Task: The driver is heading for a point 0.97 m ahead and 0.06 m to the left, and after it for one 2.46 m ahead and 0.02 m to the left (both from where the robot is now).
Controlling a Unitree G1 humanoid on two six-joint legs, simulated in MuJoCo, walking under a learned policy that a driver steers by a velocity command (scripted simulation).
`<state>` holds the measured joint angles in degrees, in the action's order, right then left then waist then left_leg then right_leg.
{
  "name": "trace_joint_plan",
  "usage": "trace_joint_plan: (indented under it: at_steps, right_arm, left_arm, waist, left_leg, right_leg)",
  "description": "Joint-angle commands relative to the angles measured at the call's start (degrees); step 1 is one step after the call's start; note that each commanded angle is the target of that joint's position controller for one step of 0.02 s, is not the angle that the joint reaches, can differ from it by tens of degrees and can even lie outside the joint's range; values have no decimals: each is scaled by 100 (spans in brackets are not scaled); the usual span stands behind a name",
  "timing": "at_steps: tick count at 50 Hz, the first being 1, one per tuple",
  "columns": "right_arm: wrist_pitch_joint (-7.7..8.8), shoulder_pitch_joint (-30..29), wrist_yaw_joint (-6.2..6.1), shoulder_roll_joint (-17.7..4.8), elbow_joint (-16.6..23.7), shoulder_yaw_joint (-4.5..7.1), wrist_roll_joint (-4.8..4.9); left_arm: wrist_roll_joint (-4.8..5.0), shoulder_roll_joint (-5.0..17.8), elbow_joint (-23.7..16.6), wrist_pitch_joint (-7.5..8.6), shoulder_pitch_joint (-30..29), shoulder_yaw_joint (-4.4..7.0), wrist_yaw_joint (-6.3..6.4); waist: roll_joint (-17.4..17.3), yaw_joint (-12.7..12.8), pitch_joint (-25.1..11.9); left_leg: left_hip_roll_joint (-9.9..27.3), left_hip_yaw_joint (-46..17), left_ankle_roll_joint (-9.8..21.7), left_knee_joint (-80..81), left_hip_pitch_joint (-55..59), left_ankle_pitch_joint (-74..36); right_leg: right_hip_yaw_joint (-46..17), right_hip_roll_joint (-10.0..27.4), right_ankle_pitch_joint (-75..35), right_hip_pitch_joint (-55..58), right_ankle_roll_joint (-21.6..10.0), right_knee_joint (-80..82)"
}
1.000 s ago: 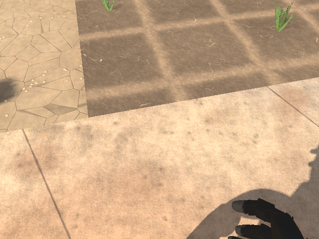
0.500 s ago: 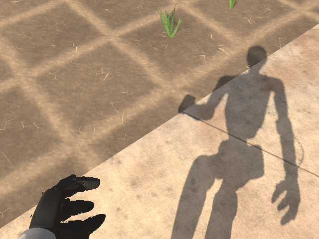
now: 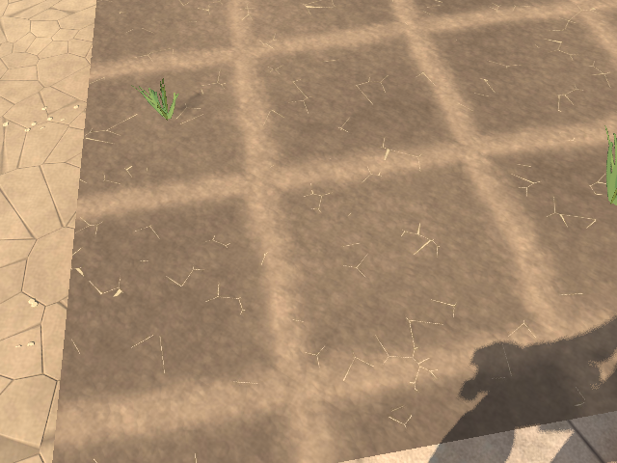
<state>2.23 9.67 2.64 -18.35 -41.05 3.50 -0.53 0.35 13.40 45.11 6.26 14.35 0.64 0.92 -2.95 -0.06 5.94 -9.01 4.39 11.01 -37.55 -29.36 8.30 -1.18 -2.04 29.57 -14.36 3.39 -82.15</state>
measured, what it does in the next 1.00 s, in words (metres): walks ahead, turning left: right foot, then left foot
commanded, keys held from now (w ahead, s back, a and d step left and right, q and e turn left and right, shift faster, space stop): q+shift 0.14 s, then shift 0.68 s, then w+shift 0.18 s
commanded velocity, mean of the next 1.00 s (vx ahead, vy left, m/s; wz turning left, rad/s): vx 0.15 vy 0.00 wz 0.35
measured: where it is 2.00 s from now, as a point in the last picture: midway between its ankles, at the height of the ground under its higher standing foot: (279, 247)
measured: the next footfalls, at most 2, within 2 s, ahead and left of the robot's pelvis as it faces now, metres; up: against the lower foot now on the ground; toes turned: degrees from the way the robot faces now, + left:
right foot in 0.34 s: +0.35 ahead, -0.14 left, +0.00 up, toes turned +24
left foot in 0.68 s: +0.18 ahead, +0.05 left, +0.00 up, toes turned +17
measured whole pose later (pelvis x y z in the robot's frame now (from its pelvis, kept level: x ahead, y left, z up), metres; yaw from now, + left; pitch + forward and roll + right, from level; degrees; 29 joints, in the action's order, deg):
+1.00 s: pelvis +0.25 -0.06 +0.04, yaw +20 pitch +1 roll +0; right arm 2.7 21.1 -1.1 -13.2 -44.4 2.4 1.0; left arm 1.9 15.9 41.7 3.5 13.9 3.9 -0.8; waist -0.5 -1.8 -2.7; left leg 0.4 -3.4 1.5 -25.4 -7.0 20.0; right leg 0.3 0.5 19.2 -26.8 -2.6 -47.6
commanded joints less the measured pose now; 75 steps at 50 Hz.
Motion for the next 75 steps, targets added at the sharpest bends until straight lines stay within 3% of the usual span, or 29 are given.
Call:
trace_joint_plan:
  at_steps: [1, 4, 8, 13, 16, 17, 18, 19, 20, 22, 26, 31, 34, 35, 36, 38, 42, 44, 46, 52, 53, 54, 56, 57, 58, 59, 61, 69, 75]
  right_arm:
    - [124, 84, -66, -856, 718, 274, 219]
    - [70, -130, -179, -718, 813, 267, 168]
    - [-263, -8, -493, -840, 777, 363, 246]
    - [-456, 217, -596, -443, 826, 241, 151]
    - [-394, -41, -542, -272, 929, 155, 114]
    - [-353, 165, -499, -33, 948, 75, 43]
    - [-306, 764, -476, 64, 880, 34, 46]
    - [-278, 848, -436, -377, 913, 112, 105]
    - [-337, 596, -426, -853, 773, 233, 79]
    - [-521, 213, -467, -685, 671, 226, 104]
    - [-559, 272, -439, -32, 624, 21, 122]
    - [-464, 126, -401, -86, 493, 28, 124]
    - [-414, 351, -348, -126, 335, 48, 0]
    - [-396, 352, -362, -281, 410, 57, -99]
    - [-353, 332, -335, -331, 231, 85, -135]
    - [-221, 5, -309, 173, 317, -77, -163]
    - [-96, 509, -372, -70, 127, -12, -31]
    - [-107, 985, -400, -700, 101, 188, 73]
    - [49, 1091, -450, -783, 25, 228, 139]
    - [193, 809, -290, -593, 99, 204, 232]
    - [181, 924, -187, -753, -49, 270, -201]
    - [173, 856, -145, -690, -66, 285, -184]
    - [191, 671, -138, -469, -74, 213, -195]
    - [213, 311, -146, -87, 102, 100, -256]
    - [286, 152, -178, 349, 557, -9, -94]
    - [269, 202, -177, 89, 514, 28, -91]
    - [247, 272, -40, -220, 347, 74, -187]
    - [12, -849, 112, -73, 626, -61, -181]
    - [59, -1684, 152, 88, 914, -193, -113]
  left_arm:
    - [-42, 1138, -858, 111, 52, 272, 47]
    - [-140, 1080, -1002, -165, -92, 337, 140]
    - [-109, 577, -1232, -233, -720, 205, 188]
    - [-62, 697, -1319, -239, -1338, 230, 61]
    - [-136, 836, -1270, -107, -1136, 338, 12]
    - [-219, 996, -1281, -73, -1035, 370, 25]
    - [-409, 1160, -1382, -119, -1059, 366, 53]
    - [-379, 1116, -1151, -160, -471, 412, 49]
    - [-197, 921, -1219, -206, -464, 385, 47]
    - [-108, 820, -1253, -358, -580, 322, 42]
    - [-134, 696, -1250, -576, -1022, 265, 21]
    - [-94, 833, -1029, -652, -466, 347, 52]
    - [-34, 731, -876, -630, -182, 306, 67]
    - [-96, 635, -896, -572, -196, 270, 44]
    - [-121, 425, -1001, -509, -288, 242, 15]
    - [-184, 460, -977, -464, -606, 270, -2]
    - [-122, 459, -768, -483, -351, 309, 12]
    - [97, 667, -875, -413, -642, 402, -34]
    - [278, 726, -1066, -245, -1012, 433, -105]
    - [108, 450, -947, 3, -1003, 300, -321]
    - [-328, 466, -960, -284, -898, 316, -460]
    - [-317, 537, -858, -396, -560, 363, -471]
    - [-263, 917, -342, -396, 1093, 535, -328]
    - [-359, 1440, -116, -319, 2343, 651, -228]
    - [-376, 1976, -159, -235, 2493, 675, -203]
    - [-363, 1611, -341, -280, 1449, 584, -193]
    - [-238, 1169, -468, -247, 697, 464, -237]
    - [-80, 793, 10, -26, 1322, 330, -227]
    - [-70, 920, 369, 34, 1597, 302, -153]
  waist:
    - [1305, 181, -1403]
    - [943, 391, -873]
    - [314, 187, -1541]
    - [-477, -249, -1557]
    - [-524, 9, -1340]
    - [-42, -75, -1514]
    - [1228, -381, -1550]
    - [2181, -261, -1960]
    - [1288, 9, -1954]
    - [521, 38, -1630]
    - [1050, -196, -1236]
    - [1499, 142, -1284]
    - [1180, 13, -1137]
    - [780, 38, -1113]
    - [-410, 225, -986]
    - [-465, 178, -654]
    - [-235, 66, -598]
    - [-742, -280, -98]
    - [-813, -371, 499]
    - [-511, -282, -234]
    - [-666, -233, -341]
    - [-652, -63, -284]
    - [137, 798, -640]
    - [1492, 1470, -1102]
    - [2830, 1281, -1166]
    - [1518, 676, -605]
    - [517, 176, -495]
    - [536, 225, 159]
    - [617, 314, 331]
  left_leg:
    - [2082, -3915, 1270, 2012, 2962, -1864]
    - [1432, -2880, 942, 1988, 1203, -3231]
    - [670, -2145, 226, 1328, 1054, -3671]
    - [881, -2606, -149, 952, 1400, -1877]
    - [946, -2924, -284, 328, 1602, -1142]
    - [633, -2619, -513, -388, 1229, -80]
    - [-138, -1936, -935, -1578, 344, 2455]
    - [-9, -1563, -1329, -2582, -295, 3203]
    - [190, -1705, -1493, -3318, -318, 2983]
    - [247, -1558, -1602, -3880, -470, 2440]
    - [500, -719, -1634, -2159, 440, 1911]
    - [781, -661, -1407, 62, 1207, 1362]
    - [825, -647, -971, 1181, 2137, 424]
    - [1324, -1132, -740, 1216, 2375, 302]
    - [1589, -1500, -462, 1392, 1569, 1052]
    - [1580, -1630, -528, 1843, 799, 1876]
    - [1296, -1399, -727, 1804, 809, 2532]
    - [2137, -2690, -98, 2607, 1221, 4367]
    - [2955, -3818, 463, 3133, 1724, 4234]
    - [2118, -1872, -3, 2842, 1989, 1834]
    - [1837, -1541, -69, 2928, 1675, 2140]
    - [1846, -1450, -93, 2794, 1207, 2224]
    - [1493, -993, -213, 1072, 277, 1149]
    - [983, -408, -407, -1431, -575, 1028]
    - [193, -975, -449, -2988, -1961, 2491]
    - [701, -1415, -341, -3642, -2465, 1654]
    - [1371, -955, -472, -3177, -1867, 680]
    - [1533, -334, -987, -1554, -2050, -752]
    - [1253, 134, -573, 211, -971, -1173]
  right_leg:
    - [-814, 214, -168, -2700, -32, -363]
    - [-712, 424, -383, -1932, 230, 1047]
    - [-381, -93, -1830, -1332, 357, 3263]
    - [-516, -55, -2690, -1114, 217, 4466]
    - [-581, 145, -3316, -483, -192, 5732]
    - [-1058, 795, -4595, 352, -520, 5792]
    - [-2279, 1925, -6792, 1118, -1480, 5732]
    - [-3960, 2826, -6656, 1388, -2379, 6016]
    - [-3629, 2445, -5878, 1391, -2263, 5829]
    - [-2583, 1821, -4457, 925, -1709, 5830]
    - [-1370, 863, -2797, -113, -1247, 6323]
    - [-1751, 1155, -1812, 232, -1510, 6367]
    - [-1551, 957, -925, -474, -1019, 6257]
    - [-1299, 795, -758, -885, -740, 5928]
    - [-445, 238, -897, -638, -443, 5651]
    - [-351, 186, -1695, -12, -241, 5414]
    - [-259, 56, -1224, 92, -371, 5205]
    - [316, -207, -336, -1287, -399, 4142]
    - [-184, 405, -530, -2732, -615, 3110]
    - [345, 423, -1475, -1488, -515, 4444]
    - [747, 150, -1259, -740, -484, 4748]
    - [899, 73, -1582, 39, -494, 4905]
    - [846, -60, -1204, 1976, -552, 5026]
    - [-704, 1113, 481, 2827, -701, 5773]
    - [-4079, 2233, 2699, 2782, -1043, 7378]
    - [-4375, 2444, 2800, 2188, -1286, 7433]
    - [-2861, 1954, 1436, 1285, -1192, 7175]
    - [-873, 1201, -1161, 987, -1420, 8099]
    - [-119, 1373, -3782, 1681, -1381, 8388]
Keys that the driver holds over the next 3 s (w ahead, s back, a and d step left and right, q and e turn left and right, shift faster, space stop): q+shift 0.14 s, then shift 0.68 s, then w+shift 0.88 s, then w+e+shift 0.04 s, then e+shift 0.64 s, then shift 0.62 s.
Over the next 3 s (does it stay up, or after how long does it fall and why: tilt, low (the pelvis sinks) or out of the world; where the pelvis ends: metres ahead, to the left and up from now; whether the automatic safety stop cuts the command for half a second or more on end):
stays up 1.17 0.24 0.03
